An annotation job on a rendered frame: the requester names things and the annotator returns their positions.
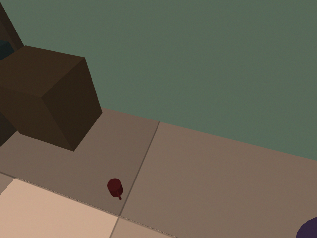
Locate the mug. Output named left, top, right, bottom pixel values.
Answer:
left=107, top=178, right=123, bottom=200

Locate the bed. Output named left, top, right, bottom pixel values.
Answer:
left=0, top=2, right=24, bottom=147

